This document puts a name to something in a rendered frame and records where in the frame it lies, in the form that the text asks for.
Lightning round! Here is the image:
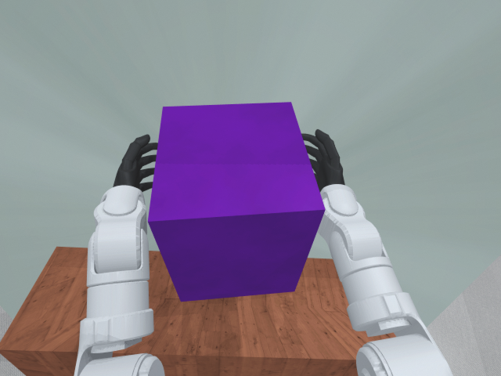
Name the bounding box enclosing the robot left forearm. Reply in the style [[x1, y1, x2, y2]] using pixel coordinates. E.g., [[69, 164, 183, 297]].
[[74, 185, 154, 376]]

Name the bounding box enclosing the pedestal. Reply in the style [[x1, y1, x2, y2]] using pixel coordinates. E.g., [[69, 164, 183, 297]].
[[0, 247, 396, 376]]

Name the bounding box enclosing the carton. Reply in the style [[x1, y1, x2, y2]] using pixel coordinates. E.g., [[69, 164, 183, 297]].
[[148, 102, 326, 302]]

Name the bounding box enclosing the left robot upper arm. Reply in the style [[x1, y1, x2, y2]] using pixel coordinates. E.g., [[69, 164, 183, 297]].
[[79, 353, 165, 376]]

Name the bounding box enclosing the right robot hand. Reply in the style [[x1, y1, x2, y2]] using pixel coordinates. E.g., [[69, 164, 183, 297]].
[[301, 129, 345, 192]]

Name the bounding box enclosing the left robot hand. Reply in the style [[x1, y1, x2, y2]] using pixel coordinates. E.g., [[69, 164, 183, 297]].
[[113, 134, 158, 192]]

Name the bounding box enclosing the right robot upper arm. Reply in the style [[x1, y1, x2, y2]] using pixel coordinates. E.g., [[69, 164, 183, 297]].
[[356, 334, 452, 376]]

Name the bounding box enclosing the robot right forearm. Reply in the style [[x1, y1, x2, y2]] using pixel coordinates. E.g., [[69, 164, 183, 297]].
[[317, 184, 453, 376]]

